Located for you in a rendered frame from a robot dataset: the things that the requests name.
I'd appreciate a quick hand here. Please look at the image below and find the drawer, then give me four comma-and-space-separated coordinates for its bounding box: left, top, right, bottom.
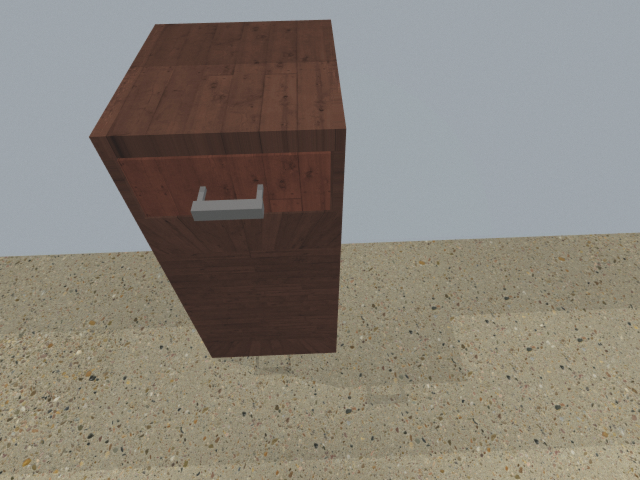
117, 151, 331, 217

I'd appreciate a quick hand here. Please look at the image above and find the cabinet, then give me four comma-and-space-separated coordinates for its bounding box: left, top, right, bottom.
89, 20, 346, 358

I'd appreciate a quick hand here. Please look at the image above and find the handle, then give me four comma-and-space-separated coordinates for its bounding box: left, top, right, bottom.
191, 184, 264, 221

